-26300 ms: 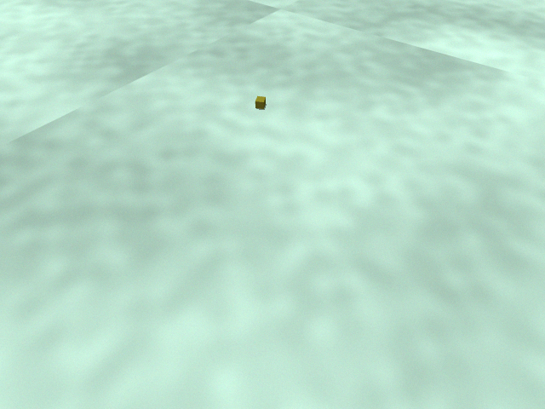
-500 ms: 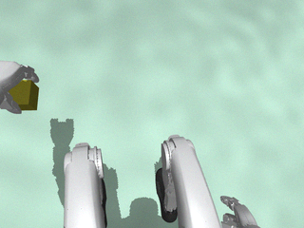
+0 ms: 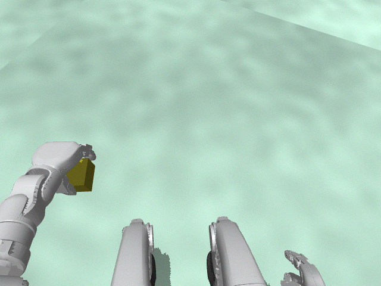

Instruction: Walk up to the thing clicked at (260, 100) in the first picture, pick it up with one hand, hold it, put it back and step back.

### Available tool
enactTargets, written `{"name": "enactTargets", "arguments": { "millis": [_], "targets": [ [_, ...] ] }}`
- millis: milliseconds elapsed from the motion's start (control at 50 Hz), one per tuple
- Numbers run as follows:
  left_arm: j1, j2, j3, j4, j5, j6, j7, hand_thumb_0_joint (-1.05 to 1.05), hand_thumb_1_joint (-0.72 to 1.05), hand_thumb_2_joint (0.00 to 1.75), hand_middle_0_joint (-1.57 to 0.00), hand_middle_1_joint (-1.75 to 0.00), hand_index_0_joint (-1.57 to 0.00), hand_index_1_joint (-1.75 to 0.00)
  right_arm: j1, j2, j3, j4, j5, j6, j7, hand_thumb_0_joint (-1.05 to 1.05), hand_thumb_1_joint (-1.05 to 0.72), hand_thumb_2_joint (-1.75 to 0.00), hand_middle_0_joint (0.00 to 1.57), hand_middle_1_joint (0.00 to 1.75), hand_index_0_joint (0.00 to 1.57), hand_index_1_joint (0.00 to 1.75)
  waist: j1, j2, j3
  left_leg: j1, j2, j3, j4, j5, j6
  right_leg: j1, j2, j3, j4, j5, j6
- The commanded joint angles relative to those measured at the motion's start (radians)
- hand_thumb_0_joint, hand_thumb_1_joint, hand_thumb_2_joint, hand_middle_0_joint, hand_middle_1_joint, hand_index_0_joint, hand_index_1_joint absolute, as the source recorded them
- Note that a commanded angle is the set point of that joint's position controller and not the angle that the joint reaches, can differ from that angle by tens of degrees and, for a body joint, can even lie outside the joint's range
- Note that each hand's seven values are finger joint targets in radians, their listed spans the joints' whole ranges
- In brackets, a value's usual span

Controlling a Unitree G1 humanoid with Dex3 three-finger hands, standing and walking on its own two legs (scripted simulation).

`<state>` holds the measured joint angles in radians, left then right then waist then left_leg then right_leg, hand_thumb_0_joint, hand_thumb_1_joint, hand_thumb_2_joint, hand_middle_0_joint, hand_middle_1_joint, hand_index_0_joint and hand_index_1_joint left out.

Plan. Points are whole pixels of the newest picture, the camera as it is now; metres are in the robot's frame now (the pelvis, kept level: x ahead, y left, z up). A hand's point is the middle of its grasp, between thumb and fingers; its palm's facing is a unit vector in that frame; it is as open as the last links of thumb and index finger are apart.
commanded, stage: lift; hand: left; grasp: from above
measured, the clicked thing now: (77, 175) +0.38 +0.25 -0.10
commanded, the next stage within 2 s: hold in 0.64 s
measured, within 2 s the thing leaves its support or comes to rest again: neither
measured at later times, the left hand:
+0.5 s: hand (57, 154) +0.36 +0.23 +0.05, palm faces -0.43 -0.03 -0.90, open 9.5 cm
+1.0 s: hand (46, 124) +0.39 +0.23 +0.11, palm faces -0.46 -0.02 -0.89, open 9.5 cm
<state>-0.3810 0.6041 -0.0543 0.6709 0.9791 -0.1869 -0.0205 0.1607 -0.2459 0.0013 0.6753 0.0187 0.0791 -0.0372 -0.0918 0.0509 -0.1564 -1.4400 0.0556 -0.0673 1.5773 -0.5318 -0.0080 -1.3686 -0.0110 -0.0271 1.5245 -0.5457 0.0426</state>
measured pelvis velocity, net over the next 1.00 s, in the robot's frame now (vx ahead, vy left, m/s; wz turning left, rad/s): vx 0.08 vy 0.00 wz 0.01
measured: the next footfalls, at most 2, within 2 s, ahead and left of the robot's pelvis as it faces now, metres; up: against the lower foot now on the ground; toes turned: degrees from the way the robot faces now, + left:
none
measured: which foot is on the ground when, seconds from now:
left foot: down 0.00-1.00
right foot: down 0.00-1.00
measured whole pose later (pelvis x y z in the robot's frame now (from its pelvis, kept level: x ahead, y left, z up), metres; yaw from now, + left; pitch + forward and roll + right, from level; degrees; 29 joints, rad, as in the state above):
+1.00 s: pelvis +0.08 +0.00 +0.16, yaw +0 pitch +7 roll -1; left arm -0.29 0.45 -0.18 0.74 1.02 -0.14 0.01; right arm 0.22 -0.24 -0.04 0.72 0.04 0.03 -0.06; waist -0.02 0.03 -0.08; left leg -0.53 0.05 0.02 0.76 -0.36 -0.01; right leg -0.50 -0.02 0.02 0.74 -0.36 0.04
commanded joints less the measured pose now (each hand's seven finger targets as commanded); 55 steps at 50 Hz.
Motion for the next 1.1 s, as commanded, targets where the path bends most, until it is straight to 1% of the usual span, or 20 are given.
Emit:
{"name": "enactTargets", "arguments": {
  "millis": [0,40,60,80,100,180,240,280,320,440,540,580,680,740,780,820,920,960,1000,1080],
  "targets": [
    [-0.26,0.218,0.097,-0.13,-0.011,0.015,0.073,0.0,0.62,0.47,-0.95,-0.5,-0.98,-0.47,0.039,-0.163,-0.061,-0.074,0.004,-0.058,-0.025,0.0,-0.89,-0.9,0.2,0.3,0.2,0.3,-0.001,0.085,-0.34,0.435,-0.029,-0.02,-0.397,-0.104,0.025,0.262,0.04,-0.009,-0.33,-0.014,-0.053],
    [-0.274,0.179,0.059,-0.113,-0.001,0.014,0.084,0.0,0.62,0.44,-0.95,-0.48,-0.99,-0.45,0.037,-0.16,-0.059,-0.067,0.005,-0.072,-0.028,0.0,-0.9,-0.9,0.2,0.3,0.2,0.3,-0.01,0.082,-0.305,0.47,-0.029,-0.022,-0.452,-0.13,0.023,0.296,0.043,-0.005,-0.379,-0.026,-0.051],
    [-0.273,0.185,0.065,-0.091,0.001,0.012,0.09,0.0,0.61,0.41,-0.94,-0.47,-0.98,-0.43,0.039,-0.164,-0.063,-0.064,0.006,-0.079,-0.029,0.0,-0.9,-0.9,0.2,0.3,0.2,0.3,-0.004,0.076,-0.288,0.482,-0.031,-0.029,-0.481,-0.154,0.024,0.313,0.044,-0.004,-0.401,-0.041,-0.049],
    [-0.267,0.158,0.039,-0.099,0.009,0.013,0.093,0.0,0.6,0.41,-0.93,-0.47,-0.97,-0.43,0.038,-0.156,-0.061,-0.063,0.007,-0.085,-0.03,0.0,-0.9,-0.9,0.2,0.3,0.2,0.3,-0.008,0.083,-0.279,0.5,-0.034,-0.012,-0.493,-0.132,0.022,0.332,0.043,0.003,-0.432,-0.036,-0.052],
    [-0.236,0.161,0.052,-0.084,0.005,0.013,0.099,0.0,0.59,0.38,-0.93,-0.45,-0.96,-0.41,0.04,-0.16,-0.068,-0.067,0.007,-0.091,-0.031,0.0,-0.91,-0.9,0.2,0.3,0.2,0.3,0.004,0.073,-0.276,0.523,-0.036,-0.009,-0.514,-0.136,0.022,0.355,0.044,0.008,-0.46,-0.05,-0.051],
    [-0.238,0.13,0.021,-0.096,0.016,0.014,0.126,0.0,0.59,0.37,-0.92,-0.47,-0.97,-0.42,0.046,-0.15,-0.07,-0.062,0.012,-0.109,-0.032,0.0,-0.91,-0.9,0.2,0.3,0.2,0.3,0.008,0.066,-0.261,0.605,-0.045,0.014,-0.578,-0.087,0.018,0.444,0.046,0.022,-0.554,-0.041,-0.051],
    [-0.257,0.136,0.032,-0.091,0.037,0.017,0.154,0.0,0.62,0.41,-0.95,-0.47,-0.99,-0.44,0.055,-0.15,-0.077,-0.046,0.013,-0.122,-0.032,0.0,-0.91,-0.9,0.2,0.3,0.2,0.3,0.018,0.069,-0.273,0.681,-0.043,0.023,-0.616,-0.021,0.014,0.497,0.045,0.023,-0.588,0.021,-0.05],
    [-0.272,0.112,0.002,-0.084,0.045,0.021,0.168,0.0,0.65,0.44,-0.97,-0.5,-1.01,-0.46,0.066,-0.143,-0.075,-0.044,0.016,-0.128,-0.03,0.0,-0.91,-0.9,0.2,0.3,0.2,0.3,0.01,0.04,-0.26,0.719,-0.046,0.032,-0.635,0.031,0.014,0.533,0.043,0.025,-0.625,0.052,-0.049],
    [-0.293,0.131,0.007,-0.068,0.053,0.028,0.181,0.0,0.64,0.44,-0.97,-0.49,-1.01,-0.45,0.071,-0.144,-0.077,-0.038,0.017,-0.132,-0.031,0.0,-0.91,-0.9,0.2,0.3,0.2,0.3,0.013,0.03,-0.236,0.733,-0.055,0.054,-0.649,0.053,0.017,0.563,0.042,0.036,-0.668,0.061,-0.048],
    [-0.255,0.088,-0.008,-0.022,0.045,0.072,0.191,0.0,0.65,0.42,-0.97,-0.49,-1.01,-0.45,0.08,-0.142,-0.086,-0.036,0.019,-0.136,-0.02,0.0,-0.91,-0.9,0.2,0.3,0.2,0.3,0.038,0.015,-0.245,0.855,-0.052,0.052,-0.738,0.18,0.006,0.696,0.043,0.03,-0.725,0.192,-0.044],
    [-0.215,0.06,-0.037,-0.014,0.038,0.098,0.154,0.0,0.68,0.41,-0.98,-0.48,-1.03,-0.44,0.076,-0.136,-0.09,-0.047,0.024,-0.124,-0.021,0.0,-0.91,-0.9,0.2,0.3,0.2,0.3,0.047,-0.01,-0.219,0.911,-0.058,0.068,-0.789,0.265,0.011,0.774,0.042,0.035,-0.784,0.28,-0.044],
    [-0.201,0.04,-0.051,-0.033,0.021,0.1,0.128,0.0,0.7,0.41,-1.0,-0.48,-1.05,-0.43,0.073,-0.134,-0.091,-0.054,0.025,-0.118,-0.023,0.0,-0.91,-0.9,0.2,0.3,0.2,0.3,0.05,-0.015,-0.207,0.936,-0.059,0.072,-0.816,0.279,0.01,0.803,0.043,0.033,-0.807,0.29,-0.045],
    [-0.228,0.071,-0.031,-0.101,0.013,0.076,0.083,0.0,0.72,0.41,-1.01,-0.47,-1.06,-0.42,0.063,-0.135,-0.088,-0.065,0.021,-0.108,-0.031,0.0,-0.9,-0.9,0.2,0.3,0.2,0.3,0.057,0.011,-0.214,1.017,-0.053,0.068,-0.87,0.316,0.006,0.847,0.049,0.024,-0.836,0.307,-0.051],
    [-0.244,0.067,-0.032,-0.141,0.021,0.055,0.076,0.0,0.66,0.39,-0.95,-0.47,-1.01,-0.41,0.062,-0.131,-0.087,-0.062,0.016,-0.105,-0.035,0.0,-0.9,-0.89,0.2,0.3,0.2,0.3,0.053,0.029,-0.239,1.073,-0.05,0.064,-0.879,0.386,0.001,0.865,0.05,0.024,-0.841,0.358,-0.054],
    [-0.243,0.09,-0.01,-0.136,0.028,0.044,0.082,0.0,0.63,0.39,-0.93,-0.46,-0.98,-0.41,0.063,-0.137,-0.09,-0.059,0.014,-0.103,-0.036,0.0,-0.9,-0.89,0.2,0.3,0.2,0.3,0.06,0.032,-0.244,1.09,-0.051,0.066,-0.88,0.442,0.001,0.889,0.048,0.025,-0.842,0.404,-0.053],
    [-0.241,0.071,-0.021,-0.12,0.035,0.036,0.08,0.0,0.64,0.41,-0.93,-0.48,-0.99,-0.42,0.07,-0.134,-0.091,-0.053,0.012,-0.099,-0.035,0.0,-0.9,-0.89,0.2,0.3,0.2,0.3,0.054,0.034,-0.229,1.1,-0.049,0.066,-0.887,0.481,0.0,0.891,0.05,0.024,-0.846,0.436,-0.053],
    [-0.209,0.034,-0.046,-0.096,0.031,0.045,0.07,0.0,0.71,0.47,-0.98,-0.5,-1.03,-0.45,0.06,-0.138,-0.095,-0.062,0.018,-0.086,-0.027,0.0,-0.89,-0.89,0.2,0.3,0.2,0.3,0.06,-0.008,-0.18,1.112,-0.052,0.079,-0.917,0.484,0.004,0.927,0.047,0.026,-0.888,0.449,-0.048],
    [-0.188,0.061,-0.027,-0.119,0.026,0.05,0.058,0.0,0.73,0.48,-0.99,-0.52,-1.04,-0.46,0.05,-0.143,-0.1,-0.069,0.019,-0.08,-0.027,0.0,-0.89,-0.89,0.2,0.3,0.2,0.3,0.071,-0.005,-0.19,1.125,-0.055,0.084,-0.925,0.505,0.005,0.962,0.046,0.025,-0.9,0.47,-0.046],
    [-0.186,0.04,-0.052,-0.127,0.023,0.054,0.038,0.0,0.73,0.52,-1.0,-0.53,-1.05,-0.48,0.042,-0.137,-0.095,-0.08,0.019,-0.073,-0.026,0.0,-0.89,-0.89,0.2,0.3,0.2,0.3,0.069,-0.02,-0.181,1.13,-0.057,0.087,-0.929,0.52,0.009,0.975,0.044,0.027,-0.907,0.497,-0.043],
    [-0.165,0.066,-0.031,-0.146,0.017,0.042,0.011,0.0,0.69,0.5,-0.97,-0.51,-1.02,-0.45,0.027,-0.136,-0.091,-0.092,0.02,-0.063,-0.032,0.0,-0.89,-0.89,0.2,0.3,0.2,0.3,0.077,-0.027,-0.178,1.144,-0.061,0.09,-0.946,0.518,0.013,0.994,0.042,0.028,-0.915,0.499,-0.042]
  ]
}}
